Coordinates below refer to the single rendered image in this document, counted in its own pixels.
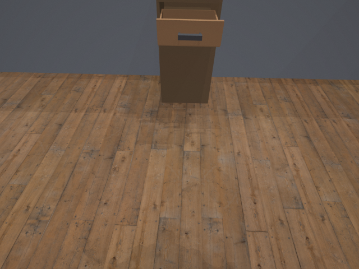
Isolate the handle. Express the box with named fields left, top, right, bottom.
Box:
left=178, top=33, right=202, bottom=41

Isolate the cabinet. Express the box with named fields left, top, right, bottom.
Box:
left=156, top=0, right=223, bottom=104

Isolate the drawer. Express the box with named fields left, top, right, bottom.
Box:
left=157, top=9, right=224, bottom=47

